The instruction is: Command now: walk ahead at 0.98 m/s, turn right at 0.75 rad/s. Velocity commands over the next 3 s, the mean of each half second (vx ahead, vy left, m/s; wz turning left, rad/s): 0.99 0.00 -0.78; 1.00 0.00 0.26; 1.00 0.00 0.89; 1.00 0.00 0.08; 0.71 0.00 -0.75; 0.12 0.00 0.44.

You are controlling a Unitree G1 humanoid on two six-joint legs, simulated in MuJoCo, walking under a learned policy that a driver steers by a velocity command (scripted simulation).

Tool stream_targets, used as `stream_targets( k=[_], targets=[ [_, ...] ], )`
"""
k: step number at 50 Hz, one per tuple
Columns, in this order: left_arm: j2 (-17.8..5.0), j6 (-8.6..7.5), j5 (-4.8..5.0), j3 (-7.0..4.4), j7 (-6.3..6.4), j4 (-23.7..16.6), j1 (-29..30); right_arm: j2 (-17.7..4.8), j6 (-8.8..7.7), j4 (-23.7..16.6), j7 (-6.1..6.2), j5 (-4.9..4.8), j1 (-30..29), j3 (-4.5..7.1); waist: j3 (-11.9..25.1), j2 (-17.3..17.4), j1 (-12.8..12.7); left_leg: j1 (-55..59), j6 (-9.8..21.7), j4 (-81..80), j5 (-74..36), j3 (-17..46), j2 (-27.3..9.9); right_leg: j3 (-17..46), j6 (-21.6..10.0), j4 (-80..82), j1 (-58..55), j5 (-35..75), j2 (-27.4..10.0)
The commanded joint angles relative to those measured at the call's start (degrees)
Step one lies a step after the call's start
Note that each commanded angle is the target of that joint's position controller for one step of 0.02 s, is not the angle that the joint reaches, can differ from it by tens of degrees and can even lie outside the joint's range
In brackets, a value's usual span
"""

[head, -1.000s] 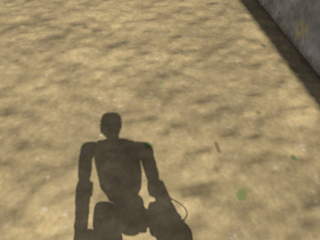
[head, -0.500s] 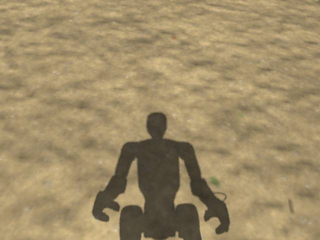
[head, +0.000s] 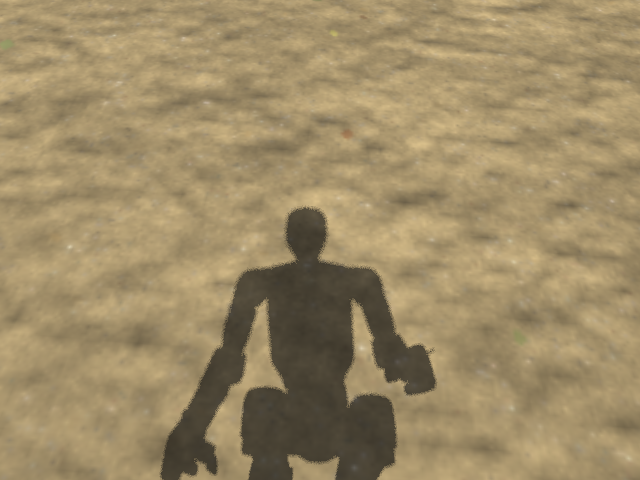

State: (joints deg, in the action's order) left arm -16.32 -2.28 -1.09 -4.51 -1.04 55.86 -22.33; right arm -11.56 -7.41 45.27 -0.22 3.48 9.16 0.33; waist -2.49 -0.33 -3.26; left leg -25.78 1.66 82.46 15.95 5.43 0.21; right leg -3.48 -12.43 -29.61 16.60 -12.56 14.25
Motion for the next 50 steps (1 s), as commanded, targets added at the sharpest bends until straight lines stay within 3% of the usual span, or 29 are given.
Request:
stream_targets(
  k=[1,5,8,10,12,13,14,15,16,17,18,19,20,23,27,29,31,34,35,36,37,38,39,40,41,43,46,48,50],
  targets=[
    [-3.76,-3.10,0.74,0.08,0.65,-4.20,1.26,-5.13,1.67,-6.00,-0.54,1.92,1.66,-0.20,-3.52,8.34,6.72,-13.13,-2.13,-6.43,1.17,0.02,-5.71,32.44,-7.72,20.87,2.28,-4.91,-18.52],
    [-5.37,-4.13,1.38,-0.39,0.51,-5.17,-3.60,-4.97,2.01,-12.94,-1.32,0.16,-13.65,-1.59,-6.39,3.06,1.37,-6.83,-4.64,-31.02,-14.86,-5.86,-5.36,25.09,-3.73,22.67,9.20,15.23,-13.16],
    [-6.88,-3.42,2.02,-1.11,0.44,-4.63,-8.96,-4.23,2.02,-14.70,-1.42,-0.93,-18.18,-2.15,-2.14,-1.81,-3.36,-5.07,-3.50,-42.30,-22.75,-7.74,-1.02,24.81,0.49,17.98,-2.32,33.67,-12.64],
    [-7.34,-3.01,1.63,-1.41,0.62,-4.79,-9.69,-4.58,1.85,-16.00,-1.02,-1.37,-19.89,-2.25,-0.45,-3.62,-4.12,-4.45,-2.70,-48.48,-21.20,-7.36,0.84,25.47,1.24,14.13,-9.77,40.00,-13.53],
    [-8.71,-3.24,1.56,-1.80,0.97,-5.94,-6.85,-7.18,1.49,-15.43,-0.15,-1.66,-15.41,-1.21,4.09,-4.63,-1.12,7.32,-1.70,-54.13,-18.82,-5.82,3.02,26.26,3.21,6.57,-11.55,48.97,-13.71],
    [-10.69,-3.59,1.25,-2.23,0.83,-6.75,-4.60,-10.41,1.22,-14.00,0.58,-2.07,-9.10,0.16,8.43,-5.09,2.69,15.37,-1.10,-54.79,-16.16,-4.02,2.95,27.28,4.01,-1.50,-11.89,50.71,-14.17],
    [-12.92,-3.99,1.28,-2.82,0.47,-8.12,-0.04,-13.32,0.90,-11.27,1.38,-2.32,1.77,1.54,13.35,-4.85,9.39,26.79,-0.38,-55.88,-13.51,-2.31,0.66,27.00,4.42,-12.48,-8.34,46.69,-12.99],
    [-9.52,-4.67,1.04,-2.08,0.18,-9.81,2.82,-17.41,0.85,-8.45,2.66,-1.29,14.83,3.41,20.07,-1.74,14.56,41.21,0.95,-52.13,-0.89,2.90,-6.94,24.23,4.22,-27.13,-0.17,32.83,-11.37],
    [1.03,-4.67,2.00,0.47,0.62,-11.68,0.37,-19.66,1.06,-7.08,3.23,1.19,20.19,4.27,23.95,11.77,11.94,54.81,3.18,-52.63,5.09,22.04,-24.20,16.99,4.53,-44.27,16.50,-17.59,-7.26],
    [-2.36,-3.91,3.75,1.01,0.97,-14.23,-4.75,-20.36,1.41,-7.25,1.98,0.96,15.12,5.19,29.70,21.91,7.33,54.28,9.40,-62.49,16.96,46.39,-28.75,12.58,4.79,-52.45,25.14,-14.73,-8.52],
    [-5.24,-2.75,1.62,0.69,1.14,-12.04,0.48,-12.21,1.67,-8.64,1.28,0.31,8.50,4.14,18.87,10.31,7.49,43.74,8.75,-66.40,25.59,38.12,-23.06,11.02,4.80,-51.26,27.14,-6.47,-12.99],
    [-5.07,-2.24,0.29,0.61,0.24,-12.49,4.03,-8.61,1.62,-7.67,0.77,-0.27,6.54,3.31,11.44,4.27,6.99,35.11,7.96,-66.97,18.10,28.51,-19.86,9.96,5.40,-48.50,26.39,-2.82,-14.06],
    [-3.92,-1.84,-0.44,0.81,-0.52,-12.98,6.16,-7.70,1.46,-6.08,0.44,0.13,7.13,3.09,8.07,0.87,6.18,29.53,7.32,-67.77,9.63,22.45,-17.68,9.77,5.82,-46.87,25.33,-2.55,-15.23],
    [0.19,-0.60,-1.66,2.24,-2.05,-16.12,8.78,-5.32,-0.12,-0.32,-0.33,-1.23,12.30,2.33,3.33,4.67,3.38,22.12,6.67,-70.42,-1.77,12.39,-14.38,10.83,6.20,-42.62,25.56,-3.87,-17.35],
    [-1.54,-0.55,-1.87,3.23,-2.93,-21.63,18.23,-8.45,-1.18,1.46,-0.83,-2.10,13.09,2.78,-2.01,4.70,2.25,17.89,6.66,-76.38,-13.01,1.44,-13.19,9.96,7.16,-31.48,29.79,4.03,-17.28],
    [-2.04,-1.01,-1.51,3.97,-3.83,-23.49,22.97,-9.83,-1.21,1.87,-0.95,-2.50,13.26,2.89,-3.74,3.18,2.60,13.37,5.41,-80.48,-17.29,-5.46,-10.71,4.53,6.98,-18.79,21.90,11.53,-16.41],
    [-1.39,-1.51,-1.34,4.72,-4.43,-24.55,26.92,-11.59,-0.95,3.65,-1.11,-3.20,16.70,2.94,-5.27,2.63,3.57,11.47,6.18,-84.57,-24.68,-5.78,-11.11,-0.53,5.83,-12.14,12.77,14.90,-15.96],
    [-3.93,-2.07,-1.76,4.13,-2.78,-23.82,24.37,-16.85,-0.29,5.46,-0.68,-2.89,19.17,3.59,-0.57,5.51,1.08,22.94,6.10,-72.26,-58.92,-6.77,-12.57,-1.66,4.62,-7.19,5.13,7.60,-12.08],
    [-6.14,-2.27,-2.13,3.11,-1.85,-21.57,16.33,-18.52,0.24,5.87,-0.18,-2.70,19.22,3.86,4.83,6.98,-3.09,24.06,5.32,-61.35,-64.92,-6.52,-12.99,-0.30,4.15,-5.97,-3.88,4.04,-10.72],
    [-8.28,-2.38,-2.37,1.88,-0.79,-17.94,4.81,-18.86,0.84,5.75,0.17,-3.08,18.14,3.86,10.34,6.87,-8.79,18.86,4.60,-46.52,-59.98,-7.06,-11.07,0.76,4.15,-2.97,-17.76,4.22,-11.20],
    [-13.29,-2.44,-3.63,0.18,0.60,-15.98,-3.50,-14.68,0.92,4.33,-0.03,-2.90,18.92,2.83,16.89,2.65,-10.78,6.11,4.43,-27.10,-37.74,-7.15,-7.46,11.84,4.02,-3.66,-32.34,-8.82,-22.19],
    [-17.41,-2.90,-5.03,-0.83,1.11,-16.49,-4.00,-3.94,1.04,2.11,-0.45,-4.42,26.43,0.93,26.30,-12.33,-3.14,-11.33,4.06,-4.79,12.87,-3.58,-0.90,38.81,1.41,1.49,-45.73,-20.89,-40.47],
    [-14.55,-2.29,-2.73,-0.82,0.96,-16.82,-3.86,-10.38,1.36,1.13,-0.18,-4.86,20.93,2.34,26.71,-7.27,-5.92,-15.57,5.25,0.41,7.92,-0.51,-1.03,47.85,1.42,11.62,-39.09,-26.44,-40.87],
    [-10.17,-2.63,-2.14,0.20,0.90,-15.59,1.23,-11.25,1.74,-0.03,-0.27,-4.53,14.33,2.85,13.29,-3.99,-3.31,-18.54,5.22,-2.18,0.40,-0.93,-3.75,36.38,2.45,12.85,-28.84,-22.01,-36.61],
    [-7.33,-3.12,-1.77,0.64,0.60,-14.99,4.11,-9.35,1.96,0.14,-0.79,-4.05,13.18,2.39,7.18,-3.14,-1.13,-17.41,4.79,-5.55,-2.39,-1.43,-5.58,28.83,2.95,14.52,-20.91,-13.23,-34.33],
    [-4.37,-3.89,-0.95,1.23,0.62,-13.73,5.18,-6.91,3.96,1.90,-1.71,-2.90,15.96,2.32,3.31,-4.33,3.06,-12.31,3.55,-7.73,-3.10,-1.50,-7.50,17.62,4.75,18.01,-11.23,-5.25,-30.99],
    [-2.04,-5.49,0.71,1.51,0.32,-10.97,4.15,-4.77,6.33,-0.13,-2.68,-2.05,10.06,2.49,-1.37,-4.05,4.84,-16.95,2.89,-9.55,-5.31,-2.49,-9.22,6.99,6.33,21.80,-9.06,4.29,-29.24],
    [-0.61,-6.04,0.50,1.87,0.22,-9.85,3.74,-3.99,6.50,-2.56,-3.28,-2.16,4.55,2.21,-3.56,-3.96,5.11,-18.49,3.07,-13.74,-11.69,-5.00,-8.53,-1.96,8.15,22.61,-8.01,14.49,-26.15],
    [-1.20,-6.45,0.17,1.80,0.42,-9.14,3.84,-3.68,6.29,-4.63,-3.93,-2.52,0.16,1.68,-4.47,-4.19,5.55,-16.52,4.07,-21.39,-18.81,-7.59,-7.51,-7.79,8.97,23.01,-7.13,21.54,-24.23]
  ],
)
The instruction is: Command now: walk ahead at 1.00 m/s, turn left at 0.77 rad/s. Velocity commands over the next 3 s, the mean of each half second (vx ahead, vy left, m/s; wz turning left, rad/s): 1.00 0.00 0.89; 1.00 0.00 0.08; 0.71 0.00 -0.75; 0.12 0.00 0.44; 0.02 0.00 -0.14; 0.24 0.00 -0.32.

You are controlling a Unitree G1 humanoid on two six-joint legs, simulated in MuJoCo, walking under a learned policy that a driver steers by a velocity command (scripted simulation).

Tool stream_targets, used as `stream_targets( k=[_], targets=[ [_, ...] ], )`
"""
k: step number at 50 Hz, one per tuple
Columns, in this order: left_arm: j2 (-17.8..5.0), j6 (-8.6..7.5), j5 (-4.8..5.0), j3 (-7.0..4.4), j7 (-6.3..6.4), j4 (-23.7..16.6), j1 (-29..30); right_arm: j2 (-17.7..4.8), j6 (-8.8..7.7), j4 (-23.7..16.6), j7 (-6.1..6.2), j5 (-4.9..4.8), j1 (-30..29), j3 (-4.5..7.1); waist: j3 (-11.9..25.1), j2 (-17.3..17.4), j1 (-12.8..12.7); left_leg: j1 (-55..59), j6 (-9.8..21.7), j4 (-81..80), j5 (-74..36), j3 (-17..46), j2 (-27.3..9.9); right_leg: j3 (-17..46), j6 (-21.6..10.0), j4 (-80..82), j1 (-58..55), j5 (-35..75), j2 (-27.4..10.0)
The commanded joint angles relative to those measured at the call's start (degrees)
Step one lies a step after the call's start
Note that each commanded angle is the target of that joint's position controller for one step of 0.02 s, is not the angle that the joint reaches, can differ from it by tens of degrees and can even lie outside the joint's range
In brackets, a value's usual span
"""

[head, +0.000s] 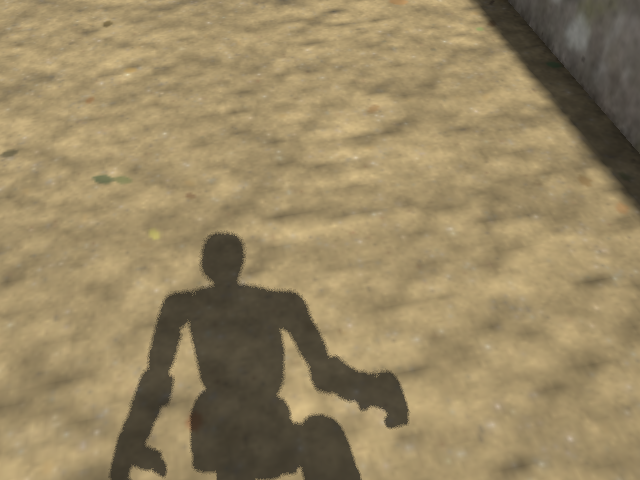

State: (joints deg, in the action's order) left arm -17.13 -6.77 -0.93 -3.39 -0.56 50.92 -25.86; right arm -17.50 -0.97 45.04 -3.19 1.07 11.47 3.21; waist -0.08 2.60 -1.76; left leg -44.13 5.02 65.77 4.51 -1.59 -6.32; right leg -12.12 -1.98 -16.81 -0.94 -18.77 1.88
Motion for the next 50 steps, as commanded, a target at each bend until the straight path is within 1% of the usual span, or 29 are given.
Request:
stream_targets(
  k=[1,3,5,7,8,9,10,11,12,13,14,16,17,22,24,27,29,30,31,32,33,34,35,36,38,41,45,48,50],
  targets=[
    [-1.32,-1.99,0.03,0.57,0.21,-3.89,7.05,1.78,-0.29,-5.23,-1.40,-0.17,-4.19,-1.35,-7.34,-5.73,4.01,3.66,1.51,-9.89,-9.58,-2.64,-0.07,-1.46,-0.78,10.84,9.84,31.32,-11.40],
    [-3.84,-1.92,0.20,0.26,0.98,-3.21,5.65,1.38,-0.56,-6.73,-2.20,0.09,-8.16,-1.73,-8.39,-4.12,3.68,8.62,3.35,-19.68,-12.78,-6.91,2.43,-4.55,0.42,11.06,7.41,42.14,-11.80],
    [-7.15,-1.26,0.19,-0.23,1.99,-2.95,3.46,-0.55,-0.63,-6.34,-2.22,-0.01,-7.13,-1.39,-5.43,-5.46,4.69,14.35,4.99,-23.22,-11.64,-11.12,7.45,-5.52,1.69,4.19,0.65,66.45,-12.69],
    [-11.21,0.66,-0.58,-1.34,3.20,-4.03,5.68,-4.12,-0.34,-3.66,-1.45,-0.21,4.27,-0.17,1.51,-8.90,11.40,26.13,6.78,-23.32,-4.19,-11.12,11.19,-4.49,1.99,-11.87,-2.43,83.25,-15.13],
    [-12.45,1.81,-1.09,-1.84,3.38,-5.11,8.72,-6.69,-0.17,-0.59,-0.72,-0.18,15.54,1.19,6.49,-9.47,16.90,37.39,8.56,-23.18,0.14,-8.78,11.98,-2.99,1.17,-26.15,0.79,83.79,-16.28],
    [-12.43,2.63,-1.41,-2.03,2.78,-5.94,10.79,-9.45,-0.20,2.54,0.61,-0.32,25.17,2.96,9.79,-6.24,20.50,49.71,10.41,-27.49,4.91,-4.15,12.05,-2.18,0.21,-46.13,8.59,68.65,-14.18],
    [-5.50,2.26,-1.60,-0.54,1.30,-7.15,13.32,-12.03,0.45,2.62,1.84,-1.82,20.15,4.37,3.05,7.57,15.84,52.70,12.15,-30.79,5.52,6.13,7.18,-0.94,1.12,-69.08,25.63,7.75,-1.85],
    [-2.59,0.98,-0.23,0.86,0.99,-14.38,6.81,-19.19,1.12,-0.21,1.66,0.71,14.87,5.45,11.45,15.65,6.24,68.46,25.18,-38.25,5.90,38.77,-5.50,9.60,4.17,-85.20,48.73,-10.44,2.82],
    [-4.67,-0.75,-1.15,1.51,1.15,-15.48,11.01,-17.20,1.08,-2.29,2.13,0.24,14.62,5.63,14.23,2.89,9.21,67.76,24.99,-49.41,18.26,49.36,-8.88,17.64,2.84,-81.79,53.10,-6.27,-0.42],
    [-5.83,-1.55,-1.03,1.54,0.99,-15.34,13.39,-13.01,0.73,-1.21,2.77,0.17,13.83,4.71,5.17,-4.98,6.92,57.45,21.30,-53.34,21.25,46.78,-8.01,18.23,2.30,-74.24,52.19,-2.91,-3.33],
    [-5.20,-1.37,-1.57,1.72,0.98,-15.50,14.55,-10.41,0.10,-0.36,2.92,0.03,12.16,3.92,0.46,-8.70,3.53,47.74,18.60,-53.75,17.45,41.87,-5.80,17.97,2.52,-67.27,48.32,-1.79,-5.72],
    [-4.33,1.36,-3.50,2.26,0.94,-14.93,13.68,-8.37,-1.78,-1.08,3.30,-0.42,9.18,2.87,-2.80,-9.53,-0.28,33.82,16.71,-54.02,9.19,33.02,-0.83,17.73,4.20,-60.50,40.55,-2.54,-8.09],
    [-3.81,2.61,-3.64,2.44,0.81,-15.17,13.82,-7.90,-2.50,-1.29,3.14,-0.66,8.82,2.54,-3.48,-8.87,-1.05,28.95,16.37,-54.65,7.84,30.01,1.09,17.04,5.15,-56.44,38.20,-3.33,-9.04],
    [-0.59,3.25,-1.46,4.12,-0.63,-21.36,28.32,-9.30,-3.65,-1.90,2.42,-1.14,10.48,3.29,-5.47,-3.41,3.96,21.99,11.89,-56.17,-2.83,21.89,8.11,12.37,5.89,-28.49,30.27,17.98,-7.41],
    [-1.03,3.02,-0.75,4.09,-0.69,-21.73,29.75,-9.75,-3.67,-1.43,2.03,-1.47,12.41,3.63,-3.28,-0.94,6.18,27.67,10.06,-54.50,-10.50,21.86,7.28,11.59,4.82,-21.50,27.87,24.27,-5.31],
    [-2.84,2.34,-0.99,3.37,-0.46,-21.67,29.80,-9.31,-3.95,-0.47,2.56,-1.29,14.15,3.51,-1.74,0.29,7.07,37.20,7.64,-51.00,-19.37,22.51,4.08,11.88,2.60,-13.58,24.32,25.28,-4.09],
    [-6.48,1.95,-1.11,1.49,0.33,-18.81,20.44,-11.70,-4.09,0.06,2.94,-0.49,13.71,3.74,4.20,0.74,2.51,44.39,5.59,-39.50,-37.09,21.80,2.71,10.98,0.68,-13.10,16.31,15.91,-0.73],
    [-8.27,1.80,-0.76,0.36,1.12,-16.39,10.81,-12.87,-4.07,-0.03,2.77,0.10,11.50,3.86,8.84,0.41,-3.56,42.71,4.42,-27.84,-39.21,19.67,4.07,9.95,-0.28,-12.55,6.76,12.16,-0.83],
    [-11.01,1.72,-1.40,-0.91,2.29,-13.77,-1.36,-9.78,-4.46,-1.07,2.76,0.61,8.69,2.98,14.19,-0.89,-9.63,32.72,3.58,-10.80,-29.54,17.45,6.05,16.01,-1.55,-15.63,-7.25,2.36,-6.92],
    [-17.07,1.44,-3.86,-2.38,2.27,-12.66,-4.71,-0.20,-4.83,-3.44,2.59,-1.55,15.56,0.64,20.80,-19.42,-4.34,13.68,1.16,9.82,12.32,12.01,14.40,47.14,-7.53,-7.60,-21.71,-18.24,-23.30],
    [-14.98,1.88,-2.61,-2.67,1.03,-12.40,-0.53,-1.87,-4.81,-3.14,2.70,-1.24,16.82,-0.41,19.75,-22.01,-2.21,3.58,1.86,15.54,19.80,11.23,13.58,67.63,-10.47,2.82,-20.01,-28.66,-25.85],
    [-9.21,2.03,-2.08,-1.83,0.50,-13.26,5.55,-4.84,-4.18,-2.98,2.82,-0.20,10.07,0.01,8.93,-11.09,-1.83,0.59,1.92,15.40,13.85,10.05,9.16,57.70,-10.19,3.25,-11.00,-28.25,-23.39],
    [-6.32,1.96,-1.78,-1.28,0.12,-12.46,7.16,-5.46,-4.03,-3.81,2.17,0.61,5.52,-0.13,4.74,-3.83,-1.67,2.04,1.56,11.98,10.53,9.38,7.41,48.20,-9.55,2.80,-3.86,-19.19,-20.62],
    [-5.09,1.81,-1.86,-0.83,-0.02,-10.64,5.67,-5.07,-3.92,-5.21,1.51,1.27,1.12,-0.24,1.72,-2.27,-1.69,3.36,1.40,8.90,10.78,9.37,6.60,41.45,-8.44,3.19,1.29,-11.13,-17.11],
    [-2.77,1.19,-0.98,0.11,-0.18,-6.84,2.47,-2.57,-3.20,-7.07,0.50,2.36,0.33,-1.28,-0.58,-6.93,1.27,4.30,0.36,4.00,12.28,8.90,4.70,36.09,-8.47,4.74,6.18,-4.74,-13.55],
    [-4.17,0.55,0.48,-0.29,-0.19,-5.21,-0.33,-2.03,-3.11,-10.74,0.11,3.35,-5.61,-2.53,-4.08,-6.84,1.85,-0.20,-2.58,-4.17,10.39,4.79,1.94,34.02,-11.40,8.98,8.86,3.25,-12.46],
    [-7.60,0.30,1.12,-1.70,-0.32,-5.51,0.89,-0.79,-4.05,-13.89,-1.12,1.32,-14.83,-4.39,-5.61,-6.34,1.02,17.69,-4.81,-26.87,-4.29,0.39,4.50,25.55,-9.72,13.86,20.58,17.17,-8.06],
    [-8.91,0.42,1.73,-1.99,-0.67,-4.37,-1.87,-2.80,-3.97,-13.85,0.07,0.93,-16.14,-3.69,-3.95,-6.13,0.15,23.46,-4.03,-31.89,-6.57,0.09,6.08,25.96,-8.75,10.83,13.92,29.59,-10.01],
    [-10.32,0.83,1.32,-2.21,-0.42,-3.29,-3.58,-5.29,-4.34,-11.98,1.46,1.42,-10.01,-2.33,1.96,-6.13,2.87,31.61,-2.62,-35.03,0.42,-0.13,8.66,24.58,-7.02,-2.73,7.73,46.12,-9.43]
  ],
)
Over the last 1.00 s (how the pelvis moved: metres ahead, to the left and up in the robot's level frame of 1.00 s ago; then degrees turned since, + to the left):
0.86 -0.18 0.02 -14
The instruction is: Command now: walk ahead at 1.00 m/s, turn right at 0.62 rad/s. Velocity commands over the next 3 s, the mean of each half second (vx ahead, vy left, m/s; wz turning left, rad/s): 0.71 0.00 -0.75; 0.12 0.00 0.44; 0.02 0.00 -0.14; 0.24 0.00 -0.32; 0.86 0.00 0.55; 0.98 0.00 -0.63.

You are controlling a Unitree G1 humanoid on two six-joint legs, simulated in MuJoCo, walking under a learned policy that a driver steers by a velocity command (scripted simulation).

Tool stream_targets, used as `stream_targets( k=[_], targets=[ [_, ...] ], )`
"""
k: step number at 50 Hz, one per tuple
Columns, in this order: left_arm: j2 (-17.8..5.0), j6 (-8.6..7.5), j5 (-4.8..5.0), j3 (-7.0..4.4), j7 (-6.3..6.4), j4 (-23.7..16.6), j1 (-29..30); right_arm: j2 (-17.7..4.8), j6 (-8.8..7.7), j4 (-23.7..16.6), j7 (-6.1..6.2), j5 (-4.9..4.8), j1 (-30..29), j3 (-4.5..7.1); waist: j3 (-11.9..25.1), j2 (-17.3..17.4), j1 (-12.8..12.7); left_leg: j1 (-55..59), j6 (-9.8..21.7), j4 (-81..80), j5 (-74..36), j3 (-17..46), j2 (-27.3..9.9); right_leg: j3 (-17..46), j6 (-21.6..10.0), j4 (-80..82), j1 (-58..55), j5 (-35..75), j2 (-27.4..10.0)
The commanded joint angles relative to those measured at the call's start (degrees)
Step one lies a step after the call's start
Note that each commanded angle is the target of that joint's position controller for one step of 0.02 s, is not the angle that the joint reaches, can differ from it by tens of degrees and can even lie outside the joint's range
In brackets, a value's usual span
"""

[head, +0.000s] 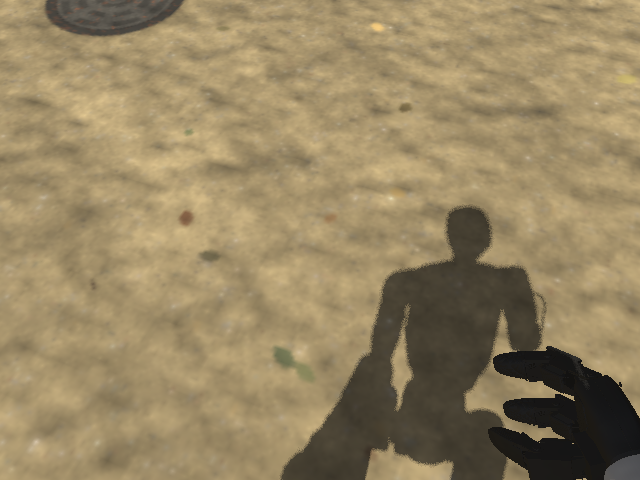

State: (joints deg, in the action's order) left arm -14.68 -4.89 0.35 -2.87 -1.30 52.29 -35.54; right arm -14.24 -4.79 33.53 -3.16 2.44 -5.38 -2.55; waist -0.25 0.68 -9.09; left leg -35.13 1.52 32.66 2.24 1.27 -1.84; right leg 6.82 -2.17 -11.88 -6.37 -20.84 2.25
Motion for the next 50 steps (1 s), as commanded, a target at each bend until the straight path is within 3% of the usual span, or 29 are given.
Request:
stream_targets(
  k=[1,2,3,4,5,6,7,9,11,13,15,16,19,20,21,22,23,24,25,26,27,28,31,33,36,40,46,48,50],
  targets=[
    [-13.55,-0.80,0.07,-2.96,0.35,-4.63,6.71,-9.90,-0.80,1.97,2.31,0.43,15.27,4.33,7.19,-3.38,14.42,33.42,1.57,-2.44,4.61,-3.15,4.19,4.35,-5.79,-19.97,15.94,49.29,-7.71],
    [-12.26,-0.96,0.25,-2.73,0.19,-5.75,8.62,-12.91,-1.10,3.61,3.61,1.23,24.98,5.71,12.40,-2.07,19.18,47.03,2.71,-1.84,11.47,3.42,-3.52,3.77,-4.96,-35.42,26.41,37.90,-4.86],
    [-3.46,-1.29,0.74,-0.93,0.56,-7.94,6.69,-17.06,-1.04,4.36,4.54,3.07,32.84,7.03,21.04,9.54,18.64,60.34,4.75,-5.23,32.59,25.21,-21.28,0.03,-4.66,-55.13,39.70,-0.95,-0.51],
    [-4.69,-0.57,1.96,-0.68,0.71,-10.31,5.17,-18.06,-0.17,3.99,4.32,1.87,30.63,7.59,25.40,16.79,15.98,59.44,8.89,-16.15,43.27,47.58,-26.83,-1.44,-4.93,-66.32,48.15,-5.25,0.48],
    [-7.18,0.43,0.57,-1.19,0.94,-9.61,10.92,-12.42,0.08,3.69,4.20,1.16,25.04,6.82,13.71,8.48,15.02,51.23,8.29,-17.47,43.92,39.27,-22.82,-2.05,-5.10,-67.81,52.93,0.81,-3.70],
    [-6.72,0.89,-0.37,-1.14,0.35,-9.80,14.74,-8.57,-0.27,4.19,3.92,0.60,22.73,6.02,6.76,4.18,14.44,43.90,7.70,-17.27,32.99,29.18,-20.22,-2.60,-4.63,-65.19,52.99,4.07,-5.42],
    [-5.74,1.48,-0.73,-1.09,-0.27,-9.68,16.02,-7.20,-0.54,5.10,3.72,0.84,21.99,5.79,3.42,2.75,12.93,38.44,6.86,-18.62,23.40,22.42,-18.05,-2.70,-3.94,-63.44,51.15,4.91,-6.70],
    [-3.39,3.36,-1.89,-0.77,-1.27,-10.57,17.22,-5.84,-1.50,7.62,3.56,-0.22,23.24,5.50,-0.67,4.89,10.18,31.58,5.80,-21.02,14.61,12.89,-16.06,-2.69,-2.83,-61.38,49.43,4.59,-8.92],
    [-2.41,4.74,-2.29,-0.64,-1.57,-13.02,21.72,-4.48,-2.51,9.31,3.25,-1.47,23.25,5.25,-4.16,3.98,8.53,30.45,5.44,-20.83,-10.09,4.32,-15.84,-4.21,-1.59,-59.59,52.07,4.97,-9.32],
    [-1.94,4.63,-2.51,-0.21,-2.04,-16.07,25.16,-4.90,-2.85,9.69,3.30,-1.88,20.66,5.32,-4.76,4.96,6.44,28.18,4.14,-20.27,-25.99,-4.59,-13.65,-6.45,-1.18,-51.90,50.47,10.43,-8.38],
    [-1.62,4.06,-2.14,0.50,-3.26,-16.87,27.00,-5.94,-2.87,9.43,3.55,-2.32,16.42,5.59,-4.67,4.88,5.11,22.49,1.79,-20.21,-24.16,-13.48,-8.77,-10.38,-1.61,-35.16,39.12,22.01,-5.91],
    [-3.68,2.77,2.71,-0.56,-2.57,-15.56,24.88,-10.65,-1.99,6.56,5.12,-3.75,11.28,7.25,-3.24,4.78,5.30,22.92,1.21,-17.83,-26.40,-14.39,-6.82,-11.49,-0.45,-32.04,35.12,26.12,-3.85],
    [-8.51,2.95,1.38,-2.60,-2.91,-15.58,19.50,-16.31,-0.81,5.87,6.50,-4.74,13.29,8.96,3.86,5.67,1.84,27.22,0.00,-5.16,-44.52,-13.29,-9.54,-14.41,-2.42,-27.52,21.18,25.09,1.36],
    [-11.21,3.48,0.82,-3.97,-2.76,-14.58,13.51,-16.47,-0.44,5.77,6.24,-5.30,13.83,9.20,6.84,5.17,-1.02,25.71,-0.21,4.35,-44.08,-12.14,-9.85,-12.92,-4.61,-26.15,12.78,25.02,2.13],
    [-13.67,4.06,0.45,-5.36,-2.00,-12.77,6.83,-14.32,-0.56,5.87,5.68,-5.27,14.30,8.57,8.93,1.33,-4.27,19.72,-1.77,18.68,-30.67,-11.48,-7.67,-9.68,-6.91,-22.43,1.42,30.58,1.63],
    [-15.68,4.20,0.77,-5.12,-0.59,-12.54,9.75,-6.78,-0.64,6.46,4.72,-3.38,18.71,6.59,5.40,-12.87,0.24,8.52,-4.50,39.96,29.34,-10.63,0.83,-1.18,-9.53,-19.33,-3.85,48.95,-4.77],
    [-19.25,2.74,-3.08,-4.06,-0.04,-18.12,16.81,-5.00,-1.14,5.26,3.85,-2.10,30.62,4.87,17.16,-21.34,8.90,-1.58,-5.53,58.73,40.80,-0.71,5.03,24.83,-20.60,-22.42,-13.12,76.11,-20.32],
    [-16.08,2.66,-3.22,-3.66,-0.51,-21.29,20.16,-12.56,-1.20,5.68,3.31,-3.36,30.99,5.71,29.16,-11.41,5.69,-0.60,-4.96,61.16,34.33,7.21,2.96,30.53,-24.85,-16.04,-14.36,65.31,-25.03],
    [-13.41,2.58,-2.06,-2.83,-0.94,-20.96,23.04,-14.52,-0.67,6.19,3.41,-4.80,27.35,6.20,23.39,-3.06,6.51,-1.76,-4.68,56.74,29.09,5.80,0.75,27.07,-23.72,-12.61,-5.81,49.47,-23.34],
    [-10.57,2.22,-0.39,-2.00,-0.95,-19.97,25.31,-13.71,0.36,6.82,4.30,-4.49,24.75,6.30,15.88,3.41,8.09,-1.44,-4.97,51.54,25.64,4.51,-2.41,22.15,-19.77,-11.54,3.92,41.36,-20.68],
    [-8.27,1.88,-0.27,-0.87,-0.85,-19.14,26.84,-12.62,1.83,7.55,5.08,-4.37,23.92,6.19,11.78,3.95,9.30,1.16,-5.18,48.53,24.82,4.81,-3.94,17.91,-17.86,-11.00,12.08,40.98,-19.29],
    [-7.41,1.46,-1.20,-0.37,-0.85,-17.99,27.27,-12.40,3.17,8.10,5.44,-4.56,24.62,6.34,9.19,2.55,10.46,6.13,-5.11,45.03,24.33,5.39,-4.87,13.05,-16.53,-9.76,19.97,41.91,-17.90],
    [-7.35,0.23,-3.00,-0.44,-0.08,-14.74,27.36,-8.55,3.97,8.34,6.02,-3.84,24.75,6.17,7.84,-1.61,11.29,11.39,-5.91,35.83,21.32,4.85,-4.38,2.06,-15.16,-7.23,26.26,50.18,-15.46],
    [-9.38,0.86,-2.55,-1.45,1.14,-14.15,27.80,-8.57,4.17,7.52,6.05,-3.78,22.81,6.64,8.92,-2.47,10.68,6.43,-6.68,33.81,18.00,4.06,-4.12,-0.77,-14.95,-6.94,20.74,51.87,-16.27],
    [-7.91,2.66,-1.89,-1.43,2.84,-14.37,29.70,-8.34,5.40,6.24,5.75,-4.19,19.73,7.26,7.80,-3.34,9.78,1.77,-7.75,30.68,13.22,3.25,-5.35,-3.81,-13.94,-4.51,17.13,37.55,-16.68],
    [-7.45,4.21,-1.83,-1.69,3.86,-13.94,30.33,-7.36,6.62,3.75,5.13,-3.90,15.38,7.61,3.91,-5.27,8.07,-0.69,-7.80,24.65,11.40,1.04,-6.12,-6.42,-13.16,-1.75,15.35,21.96,-17.78],
    [-9.63,5.81,-1.08,-3.04,3.63,-13.39,29.55,-6.40,6.73,1.19,2.60,-3.90,13.94,7.88,4.22,-6.98,7.26,3.05,-5.04,13.43,15.28,-4.36,-4.12,-11.31,-11.03,-6.55,8.73,31.00,-21.13],
    [-10.38,5.89,-0.04,-3.54,3.26,-13.32,29.92,-6.58,6.94,0.59,1.74,-4.09,14.64,8.24,4.95,-7.58,7.99,6.36,-3.11,7.97,15.92,-6.15,-2.74,-12.69,-9.17,-9.96,7.07,35.42,-22.06],
    [-9.99,5.73,1.43,-3.75,2.96,-12.94,30.92,-6.87,7.14,1.08,1.39,-4.11,18.27,8.90,5.73,-6.79,10.78,14.30,-0.07,-3.15,8.21,-7.56,-0.54,-15.99,-4.86,-16.99,8.74,35.11,-20.69]
  ],
)
Over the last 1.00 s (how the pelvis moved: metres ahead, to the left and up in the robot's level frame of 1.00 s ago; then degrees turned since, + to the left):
0.87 0.22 -0.01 27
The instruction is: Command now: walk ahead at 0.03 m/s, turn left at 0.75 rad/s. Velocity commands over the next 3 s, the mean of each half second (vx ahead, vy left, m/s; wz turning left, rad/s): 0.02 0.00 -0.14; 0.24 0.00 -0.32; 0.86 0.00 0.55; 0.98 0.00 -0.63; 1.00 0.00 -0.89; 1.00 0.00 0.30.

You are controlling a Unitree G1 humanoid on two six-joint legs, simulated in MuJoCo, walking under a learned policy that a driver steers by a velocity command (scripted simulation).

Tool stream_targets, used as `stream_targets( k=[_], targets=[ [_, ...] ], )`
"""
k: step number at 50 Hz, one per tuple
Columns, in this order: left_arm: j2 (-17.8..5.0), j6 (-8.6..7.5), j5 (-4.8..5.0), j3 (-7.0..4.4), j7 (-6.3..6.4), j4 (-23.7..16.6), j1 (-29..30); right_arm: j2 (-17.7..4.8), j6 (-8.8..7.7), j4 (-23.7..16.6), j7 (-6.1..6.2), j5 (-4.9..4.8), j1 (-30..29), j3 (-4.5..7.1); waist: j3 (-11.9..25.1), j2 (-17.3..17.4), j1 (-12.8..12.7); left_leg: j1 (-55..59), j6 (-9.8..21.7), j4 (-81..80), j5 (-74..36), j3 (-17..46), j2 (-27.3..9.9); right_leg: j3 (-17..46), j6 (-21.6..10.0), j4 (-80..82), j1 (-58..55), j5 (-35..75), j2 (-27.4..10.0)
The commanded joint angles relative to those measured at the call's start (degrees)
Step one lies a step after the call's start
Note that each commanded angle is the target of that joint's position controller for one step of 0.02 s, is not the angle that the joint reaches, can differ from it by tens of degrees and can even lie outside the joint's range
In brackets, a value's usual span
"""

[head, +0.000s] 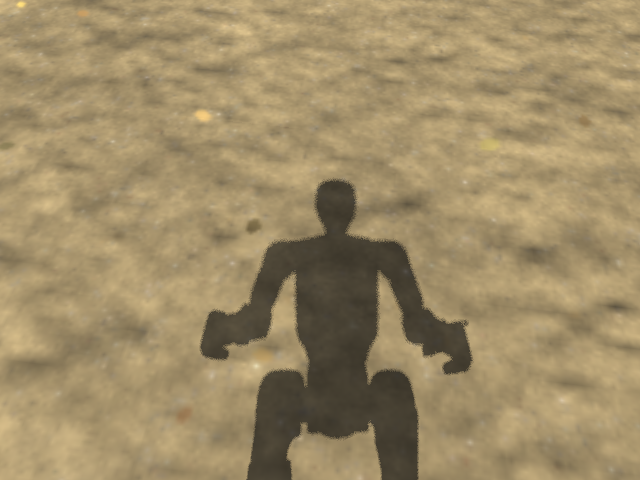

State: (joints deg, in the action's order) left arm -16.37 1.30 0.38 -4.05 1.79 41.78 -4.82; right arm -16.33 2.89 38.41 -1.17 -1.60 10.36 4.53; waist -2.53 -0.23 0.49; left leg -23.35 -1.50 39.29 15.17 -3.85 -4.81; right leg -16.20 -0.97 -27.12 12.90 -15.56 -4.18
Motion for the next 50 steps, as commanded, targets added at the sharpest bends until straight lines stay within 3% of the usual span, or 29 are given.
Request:
stream_targets(
  k=[1,2,3,4,5,6,7,9,11,13,17,21,24,27,28,29,30,31,32,33,34,35,36,38,40,42,47,48,50],
  targets=[
    [-6.98,-0.81,1.31,-2.42,-0.64,-1.00,-2.97,-7.45,-0.72,-3.02,0.35,0.61,5.82,2.95,8.75,-1.20,2.21,11.13,5.69,-16.19,-16.79,1.48,3.00,4.88,-2.14,-10.06,-5.07,25.77,-10.27],
    [-5.11,-1.57,-1.04,-1.80,-1.14,-3.64,-1.28,-16.60,-0.96,-3.38,1.79,1.60,9.84,5.34,10.92,15.15,2.08,25.80,12.14,-14.31,-49.02,20.59,-10.64,1.91,3.14,-28.28,13.69,0.77,-3.25],
    [-4.08,-1.98,-2.29,-1.15,-1.29,-5.90,2.31,-16.99,-1.73,-5.31,1.80,3.37,8.13,4.72,16.24,18.98,2.41,30.46,23.43,-13.98,-56.27,32.92,-19.37,10.66,5.68,-41.69,27.04,-23.45,3.80],
    [-6.89,-1.86,-0.85,-1.89,-1.60,-4.73,4.11,-13.29,-2.55,-5.47,1.21,3.19,7.79,3.65,18.10,9.40,4.78,29.93,23.06,-14.72,-53.99,26.70,-18.25,16.80,4.84,-46.76,28.20,-22.43,2.33],
    [-6.15,-1.59,0.67,-1.77,-1.50,-3.90,3.71,-10.63,-3.18,-5.09,1.42,2.62,5.11,2.73,15.59,6.87,2.84,28.01,19.36,-13.94,-48.00,20.60,-14.83,17.56,3.61,-45.66,28.97,-18.22,1.02],
    [-5.24,-1.21,0.68,-1.50,-1.17,-2.23,2.31,-7.55,-3.29,-5.05,1.71,1.65,1.56,1.77,13.38,4.42,1.25,25.64,15.98,-14.21,-42.59,16.59,-11.92,17.84,3.47,-41.82,28.71,-14.73,-0.15],
    [-5.31,-0.73,0.22,-1.51,-0.91,-1.06,1.12,-4.63,-3.25,-4.84,2.13,1.26,-1.18,0.58,12.46,5.42,-0.11,22.62,14.25,-15.06,-39.81,13.49,-10.48,17.91,3.81,-38.81,25.56,-11.33,-0.85],
    [-3.24,0.07,0.66,-0.93,-1.28,1.54,-2.77,-1.96,-3.69,-3.67,2.45,2.93,-2.94,-0.73,11.59,6.90,-1.92,16.58,13.38,-16.53,-39.62,7.42,-8.27,17.98,4.90,-33.09,16.46,-5.63,0.27],
    [-4.11,0.41,1.05,-0.95,-1.17,1.09,-1.61,-4.90,-3.80,-3.37,3.02,3.85,-4.36,0.18,9.20,8.12,-1.12,15.02,13.17,-17.36,-37.16,4.80,-8.29,17.34,5.66,-26.99,14.09,-4.08,1.29],
    [-5.93,0.83,1.06,-1.34,-1.10,-0.49,-0.06,-8.42,-2.90,-2.67,3.81,3.42,-3.29,1.40,7.75,8.53,0.42,16.85,14.81,-18.42,-34.03,6.43,-11.43,16.31,6.12,-27.13,16.82,-5.64,1.09],
    [-5.77,1.99,1.21,-1.80,-1.32,-2.03,-0.26,-7.11,-2.03,-2.32,4.38,3.26,-4.26,1.44,4.62,7.27,1.27,18.16,15.85,-20.62,-24.27,7.00,-15.02,16.24,6.27,-28.65,21.59,-7.23,-1.48],
    [-3.99,2.13,0.96,-1.76,-2.18,-3.71,-0.76,-7.04,-2.01,-2.09,4.24,3.08,-6.21,1.92,4.78,6.59,0.86,18.98,14.96,-19.47,-26.57,2.73,-15.39,13.76,5.22,-25.04,19.87,-7.35,-1.93],
    [-3.72,2.17,1.24,-1.96,-3.26,-5.18,-1.22,-7.91,-1.93,-1.82,3.86,2.14,-6.71,2.55,6.23,7.30,0.59,20.71,13.29,-16.67,-31.66,-0.46,-15.96,11.03,3.40,-19.70,16.49,-7.34,-0.82],
    [-4.03,2.77,1.58,-2.63,-4.13,-5.94,-3.86,-8.39,-2.01,-1.37,3.12,0.35,-7.62,3.03,7.69,7.57,-1.56,20.84,9.37,-10.82,-32.29,-3.93,-15.85,8.48,0.33,-9.40,9.57,-2.66,1.17],
    [-4.84,2.72,1.55,-3.30,-3.74,-5.29,-7.21,-7.77,-1.98,-0.47,2.77,-0.14,-6.74,3.06,8.62,5.91,-3.36,17.90,6.46,-4.98,-31.35,-6.67,-13.90,8.45,-1.62,-2.77,2.86,3.88,2.98],
    [-9.92,2.37,1.26,-5.29,-2.51,-4.60,-12.04,-6.69,-2.28,0.07,2.29,0.45,-4.76,3.00,10.35,-2.19,-4.95,8.61,1.93,7.41,-21.80,-9.40,-8.66,17.03,-5.50,1.85,-8.60,23.84,0.53],
    [-18.69,1.92,0.06,-7.18,-1.43,-5.26,-14.03,-2.52,-3.04,-4.25,2.18,3.47,-9.64,1.68,10.94,-19.91,-3.80,-14.45,-3.61,26.06,20.17,-9.29,1.72,41.52,-15.52,0.89,-21.28,53.67,-13.77],
    [-17.50,0.09,-1.87,-6.36,-2.28,-6.50,-15.32,-3.57,-3.58,-5.30,2.17,3.39,-13.20,1.59,19.53,-14.06,-6.58,-18.69,-3.97,35.95,27.56,5.20,5.27,49.54,-23.67,3.31,-22.29,50.85,-18.83],
    [-15.79,-1.18,-1.45,-5.84,-2.55,-6.68,-12.77,-5.24,-3.84,-5.48,2.12,1.80,-14.41,2.00,17.13,-8.04,-5.73,-20.99,-2.85,37.33,23.50,8.22,4.05,44.92,-21.93,4.69,-20.97,42.72,-16.74],
    [-13.90,-1.71,0.18,-5.43,-1.95,-6.78,-9.50,-5.32,-4.14,-5.00,2.49,1.47,-14.21,2.10,12.68,-4.99,-3.65,-22.12,-1.80,34.24,17.79,9.05,3.26,40.64,-18.15,5.04,-18.00,35.44,-12.80],
    [-11.26,-1.38,1.31,-4.49,-1.17,-7.44,-5.74,-6.31,-4.03,-3.76,3.10,2.00,-12.65,2.43,10.33,-2.68,-1.82,-22.27,-1.68,31.29,12.96,8.89,2.21,37.33,-15.32,5.14,-15.23,32.39,-11.16],
    [-9.42,-0.91,1.63,-3.67,-0.41,-8.31,-3.10,-7.15,-3.67,-3.02,3.39,2.19,-10.88,2.82,9.80,-3.25,-0.33,-19.03,-1.77,29.36,9.80,8.57,1.91,34.75,-13.92,5.51,-11.66,32.29,-9.73],
    [-8.94,-0.60,1.04,-3.29,0.05,-8.92,-2.55,-6.77,-3.36,-2.30,3.25,2.19,-9.36,2.79,10.32,-4.03,0.17,-16.13,-2.09,29.29,7.37,7.70,2.77,33.24,-13.52,5.64,-9.57,34.00,-8.80],
    [-6.96,-1.31,1.17,-2.46,0.12,-7.51,-6.73,-5.30,-3.45,-0.08,1.88,1.38,-4.97,2.11,13.20,-4.04,-0.65,-13.95,-1.69,23.66,1.58,5.64,1.87,30.96,-12.60,10.17,-10.58,6.86,-7.05],
    [-7.30,-2.56,0.39,-2.04,-0.28,-6.05,-9.34,-4.31,-4.03,-0.14,0.93,0.67,-6.82,1.43,8.95,-7.95,-2.60,-15.85,-1.24,17.28,-2.99,4.39,1.01,33.26,-11.84,16.03,-9.27,-13.22,-7.82],
    [-8.72,-3.82,-0.85,-2.13,-0.40,-5.36,-10.08,-5.64,-4.73,-0.77,0.73,0.21,-9.21,1.52,4.48,-8.84,-3.80,-19.25,-0.40,13.57,-5.90,5.15,0.05,34.13,-11.41,18.81,-9.55,-16.10,-9.84],
    [-8.68,-6.32,-0.95,-2.10,-0.56,-3.17,-12.61,-6.12,-6.10,-0.35,0.72,-0.61,-7.20,1.95,-0.22,-6.69,-4.52,-32.12,0.22,15.76,-9.29,10.98,0.40,30.92,-10.11,21.80,-16.69,-15.75,-13.89],
    [-8.59,-5.77,-3.16,-1.55,-1.56,-2.46,-16.07,-5.35,-3.68,1.42,-1.50,5.82,-5.39,1.70,-0.14,-4.51,-4.68,-29.08,-0.68,18.02,-7.54,8.91,3.46,26.49,-8.15,23.59,-14.66,-16.30,-11.58],
    [-7.64,-5.94,-3.27,-1.35,-2.12,-2.42,-14.27,-5.26,-2.34,1.37,-3.40,4.71,-4.27,1.96,-2.62,-6.35,-3.25,-29.38,-0.90,20.20,-9.53,8.47,2.73,21.61,-6.74,24.03,-12.25,-12.93,-11.17]
  ],
)
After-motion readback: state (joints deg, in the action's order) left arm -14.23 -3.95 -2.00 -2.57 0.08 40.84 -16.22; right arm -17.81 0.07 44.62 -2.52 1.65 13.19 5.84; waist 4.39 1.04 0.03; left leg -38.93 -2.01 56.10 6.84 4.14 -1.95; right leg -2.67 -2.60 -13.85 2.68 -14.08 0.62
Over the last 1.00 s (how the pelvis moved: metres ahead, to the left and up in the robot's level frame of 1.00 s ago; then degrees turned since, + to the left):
0.53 -0.03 0.01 -6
